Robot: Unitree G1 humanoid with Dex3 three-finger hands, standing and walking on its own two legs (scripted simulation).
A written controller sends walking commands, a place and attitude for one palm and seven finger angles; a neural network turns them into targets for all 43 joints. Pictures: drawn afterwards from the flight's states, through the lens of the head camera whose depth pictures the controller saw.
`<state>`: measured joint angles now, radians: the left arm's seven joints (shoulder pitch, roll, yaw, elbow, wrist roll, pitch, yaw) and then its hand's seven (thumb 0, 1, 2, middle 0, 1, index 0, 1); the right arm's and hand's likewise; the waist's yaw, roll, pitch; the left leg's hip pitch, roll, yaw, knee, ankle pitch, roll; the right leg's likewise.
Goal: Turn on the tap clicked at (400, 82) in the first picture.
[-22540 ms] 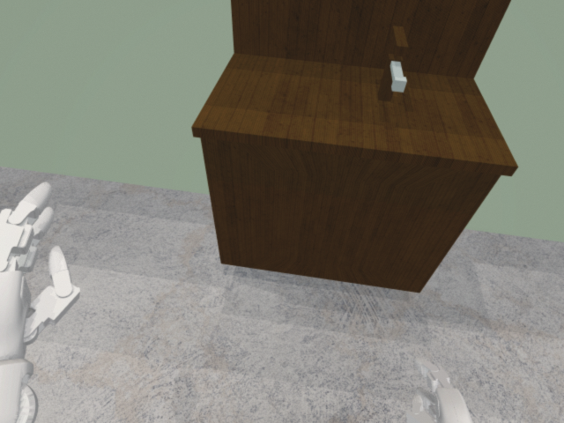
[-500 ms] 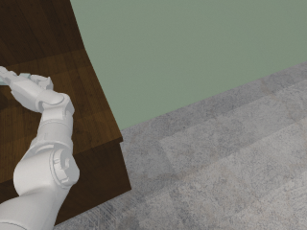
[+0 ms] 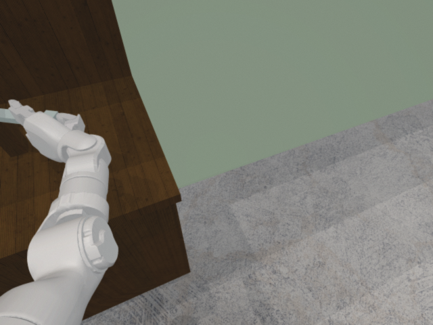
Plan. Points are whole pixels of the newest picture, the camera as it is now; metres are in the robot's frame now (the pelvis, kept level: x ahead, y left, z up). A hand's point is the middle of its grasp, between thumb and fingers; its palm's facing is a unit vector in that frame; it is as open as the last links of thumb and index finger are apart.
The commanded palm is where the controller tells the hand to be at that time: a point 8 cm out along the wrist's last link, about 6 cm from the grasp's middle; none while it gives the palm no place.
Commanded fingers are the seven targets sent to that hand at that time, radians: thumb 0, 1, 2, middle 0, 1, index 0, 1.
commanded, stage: lift the hand up off the lever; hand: left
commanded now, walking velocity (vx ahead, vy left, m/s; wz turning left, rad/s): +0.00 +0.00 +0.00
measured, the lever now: (51, 120) +0.50 +0.30 +0.11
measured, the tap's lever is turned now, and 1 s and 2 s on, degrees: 59 53 53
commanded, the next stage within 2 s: draw the hand back beside the body in 1.68 s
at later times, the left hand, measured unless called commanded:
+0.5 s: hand (69, 121) +0.47 +0.25 +0.13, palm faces +0.83 -0.54 -0.10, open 8.7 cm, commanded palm +0.41 +0.27 +0.15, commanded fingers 0.00 0.90 0.90 -0.15 -0.15 -0.15 -0.15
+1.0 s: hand (42, 108) +0.46 +0.27 +0.17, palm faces +0.82 -0.56 -0.12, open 7.9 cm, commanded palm +0.40 +0.28 +0.17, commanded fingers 0.00 0.90 0.90 -0.15 -0.15 -0.15 -0.15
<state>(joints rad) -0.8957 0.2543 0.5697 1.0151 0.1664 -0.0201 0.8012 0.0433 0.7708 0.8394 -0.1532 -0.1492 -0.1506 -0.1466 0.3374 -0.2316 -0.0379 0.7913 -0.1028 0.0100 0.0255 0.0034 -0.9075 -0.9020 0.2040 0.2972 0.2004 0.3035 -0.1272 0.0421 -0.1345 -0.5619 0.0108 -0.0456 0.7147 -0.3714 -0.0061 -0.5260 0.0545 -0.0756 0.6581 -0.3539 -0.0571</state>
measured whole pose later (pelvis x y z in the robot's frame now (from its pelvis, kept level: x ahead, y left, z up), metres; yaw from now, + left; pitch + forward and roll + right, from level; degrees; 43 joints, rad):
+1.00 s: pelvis -0.02 +0.00 +0.01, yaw +1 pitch +9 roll -1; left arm -0.97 0.33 0.47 1.05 0.11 0.06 0.76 0.03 0.89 0.89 -0.15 -0.15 -0.15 -0.15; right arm 0.36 -0.25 -0.02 0.84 -0.07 -0.06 0.01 0.01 -0.91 -0.90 0.20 0.30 0.20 0.30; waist -0.10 0.04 -0.12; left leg -0.50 0.00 -0.06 0.64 -0.30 0.00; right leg -0.45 0.05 -0.09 0.57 -0.28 -0.05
